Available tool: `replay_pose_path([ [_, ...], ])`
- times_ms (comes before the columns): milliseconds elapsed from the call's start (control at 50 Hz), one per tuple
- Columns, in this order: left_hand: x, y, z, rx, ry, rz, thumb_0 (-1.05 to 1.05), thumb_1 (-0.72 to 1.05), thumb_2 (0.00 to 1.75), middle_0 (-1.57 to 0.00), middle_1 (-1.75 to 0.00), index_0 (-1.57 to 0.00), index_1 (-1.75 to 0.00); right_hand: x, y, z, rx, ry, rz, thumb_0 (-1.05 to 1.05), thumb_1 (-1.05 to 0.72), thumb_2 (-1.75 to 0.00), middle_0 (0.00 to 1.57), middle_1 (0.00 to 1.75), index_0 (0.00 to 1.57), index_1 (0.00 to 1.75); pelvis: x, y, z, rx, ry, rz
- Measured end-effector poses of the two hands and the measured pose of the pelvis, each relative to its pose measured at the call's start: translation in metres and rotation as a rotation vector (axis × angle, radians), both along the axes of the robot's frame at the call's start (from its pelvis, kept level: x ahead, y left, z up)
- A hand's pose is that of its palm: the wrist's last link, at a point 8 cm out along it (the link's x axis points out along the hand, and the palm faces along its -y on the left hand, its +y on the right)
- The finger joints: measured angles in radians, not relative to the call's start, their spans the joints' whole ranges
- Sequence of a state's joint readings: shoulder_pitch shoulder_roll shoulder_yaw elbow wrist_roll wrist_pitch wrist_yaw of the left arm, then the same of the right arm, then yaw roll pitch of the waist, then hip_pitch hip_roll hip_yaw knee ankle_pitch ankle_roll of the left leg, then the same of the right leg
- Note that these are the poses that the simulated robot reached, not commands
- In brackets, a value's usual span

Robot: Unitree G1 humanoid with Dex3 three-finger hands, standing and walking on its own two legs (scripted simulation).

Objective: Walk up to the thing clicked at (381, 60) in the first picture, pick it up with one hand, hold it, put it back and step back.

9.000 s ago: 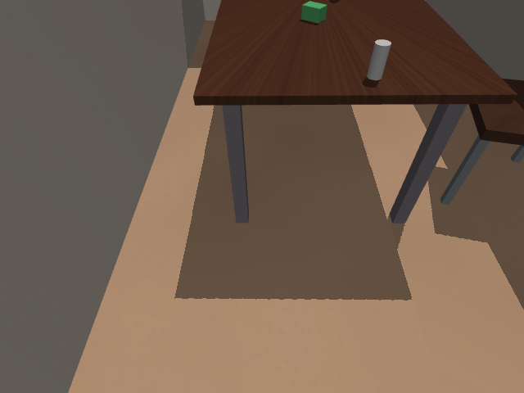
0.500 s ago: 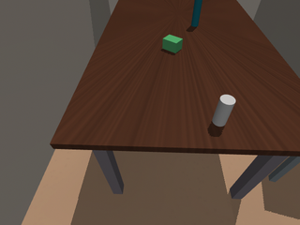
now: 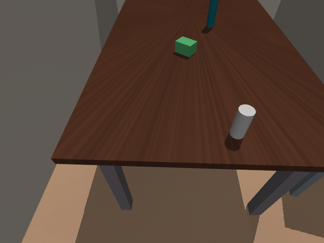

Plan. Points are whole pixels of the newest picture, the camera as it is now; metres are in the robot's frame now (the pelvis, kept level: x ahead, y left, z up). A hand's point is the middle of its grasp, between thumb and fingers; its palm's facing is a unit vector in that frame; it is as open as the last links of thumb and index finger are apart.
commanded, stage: walk up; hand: right
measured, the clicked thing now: (241, 122) +0.46 -0.21 +0.02
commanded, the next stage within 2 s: stand in 0.06 s
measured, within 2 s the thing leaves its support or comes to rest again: neither
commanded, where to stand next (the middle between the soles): +0.05 +0.02 m, yaw -3 degrees
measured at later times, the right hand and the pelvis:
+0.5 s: hand out of the picture +0.08 -0.26 -0.15, palm faces +0.00 +0.94 -0.34, open 7.4 cm; pelvis +0.01 -0.01 +0.00, yaw -1 degrees
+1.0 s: hand out of the picture +0.08 -0.27 -0.15, palm faces +0.01 +0.94 -0.34, open 7.4 cm; pelvis +0.01 -0.01 +0.00, yaw -1 degrees
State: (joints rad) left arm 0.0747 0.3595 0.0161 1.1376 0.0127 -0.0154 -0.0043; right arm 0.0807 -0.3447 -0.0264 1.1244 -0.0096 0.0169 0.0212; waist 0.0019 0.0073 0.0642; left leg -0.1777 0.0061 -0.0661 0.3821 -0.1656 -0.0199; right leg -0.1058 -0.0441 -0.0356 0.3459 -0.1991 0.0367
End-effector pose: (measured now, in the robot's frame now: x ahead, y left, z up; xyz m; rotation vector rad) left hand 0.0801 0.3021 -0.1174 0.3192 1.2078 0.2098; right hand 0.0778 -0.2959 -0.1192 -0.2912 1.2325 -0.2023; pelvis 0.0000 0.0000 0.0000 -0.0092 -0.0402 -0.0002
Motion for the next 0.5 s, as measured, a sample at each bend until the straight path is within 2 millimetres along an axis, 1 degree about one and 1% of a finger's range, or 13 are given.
replay_pose_path([
  [240,0.000,-0.005,-0.001,-0.008,0.015,-0.016,0.01,0.91,0.90,-0.20,-0.30,-0.20,-0.30,0.007,-0.001,0.002,-0.003,-0.019,0.008,0.00,-0.91,-0.90,0.20,0.30,0.20,0.30,0.005,-0.002,0.001,0.005,0.001,-0.011],
  [500,0.000,-0.011,-0.003,-0.016,0.032,-0.027,0.01,0.91,0.90,-0.20,-0.30,-0.21,-0.30,0.000,-0.010,0.003,-0.018,0.003,-0.003,0.00,-0.91,-0.90,0.20,0.30,0.20,0.30,0.008,-0.006,0.002,0.007,0.003,-0.016],
])
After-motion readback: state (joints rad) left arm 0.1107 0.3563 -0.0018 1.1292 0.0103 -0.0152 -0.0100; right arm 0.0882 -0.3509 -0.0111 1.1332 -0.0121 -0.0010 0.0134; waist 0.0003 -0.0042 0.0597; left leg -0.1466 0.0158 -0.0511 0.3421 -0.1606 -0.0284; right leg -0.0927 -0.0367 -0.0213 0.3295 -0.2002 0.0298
